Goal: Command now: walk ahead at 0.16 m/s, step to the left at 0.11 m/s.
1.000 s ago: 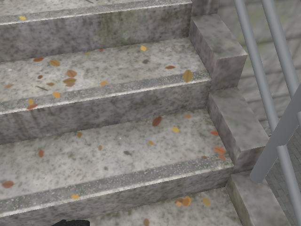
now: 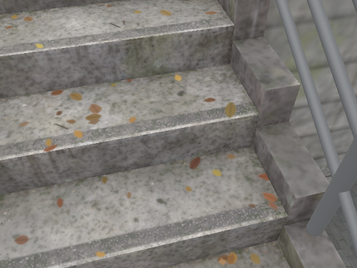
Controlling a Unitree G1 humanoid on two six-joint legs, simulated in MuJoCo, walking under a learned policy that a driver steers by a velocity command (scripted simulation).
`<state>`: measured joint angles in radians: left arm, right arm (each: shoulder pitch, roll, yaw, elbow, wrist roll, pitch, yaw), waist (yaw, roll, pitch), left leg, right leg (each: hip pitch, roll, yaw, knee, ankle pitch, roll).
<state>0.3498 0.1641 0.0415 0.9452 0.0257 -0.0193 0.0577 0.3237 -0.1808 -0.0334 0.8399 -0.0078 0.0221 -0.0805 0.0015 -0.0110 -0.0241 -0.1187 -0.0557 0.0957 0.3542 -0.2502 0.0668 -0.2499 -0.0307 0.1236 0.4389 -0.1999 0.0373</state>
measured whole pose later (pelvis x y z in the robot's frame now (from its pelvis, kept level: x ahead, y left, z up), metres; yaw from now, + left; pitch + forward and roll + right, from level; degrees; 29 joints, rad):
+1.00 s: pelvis +0.32 +0.10 +0.14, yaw +0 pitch +6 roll +0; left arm 0.07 0.14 -0.03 0.87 0.05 -0.03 -0.05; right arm 0.54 -0.10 0.04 1.14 -0.12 -0.10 0.09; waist -0.06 -0.01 -0.13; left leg -0.27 -0.08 0.08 0.59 -0.42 0.10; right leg -1.41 0.02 0.11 2.14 -0.03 -0.25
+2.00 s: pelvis +0.77 +0.13 +0.45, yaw +1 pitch +2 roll +1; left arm 0.15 0.14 0.03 0.64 0.02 -0.03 0.08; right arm 0.33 -0.16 -0.05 0.99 -0.05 -0.07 -0.06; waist 0.00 -0.06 0.03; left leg -0.48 0.00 0.13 0.79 -0.34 0.07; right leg -0.97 0.12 0.18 1.92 -0.20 -0.06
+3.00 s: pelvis +1.17 +0.21 +0.60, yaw +24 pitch +7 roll +3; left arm 0.15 0.26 0.03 0.84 0.12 -0.03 -0.11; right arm 0.47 -0.22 0.02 1.04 -0.04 -0.07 0.08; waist -0.03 -0.01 -0.15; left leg -0.53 -0.14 0.00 0.83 -0.41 0.09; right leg -0.89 0.00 0.12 2.09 -0.12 -0.20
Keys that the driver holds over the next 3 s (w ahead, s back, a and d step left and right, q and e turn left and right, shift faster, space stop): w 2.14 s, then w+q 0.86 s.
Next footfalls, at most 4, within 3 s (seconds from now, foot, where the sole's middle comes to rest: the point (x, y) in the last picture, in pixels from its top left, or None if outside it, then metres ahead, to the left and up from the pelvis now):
0.64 left None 0.28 0.16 -0.62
1.22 right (184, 198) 0.64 0.02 -0.45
1.72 left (121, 116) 0.85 0.22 -0.29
2.26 right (188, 104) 0.91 0.00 -0.29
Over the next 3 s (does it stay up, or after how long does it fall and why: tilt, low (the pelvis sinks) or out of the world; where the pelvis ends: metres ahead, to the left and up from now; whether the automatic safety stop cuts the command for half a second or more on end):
stays up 1.17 0.21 0.60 its command is cut before an obstacle after 0.1 s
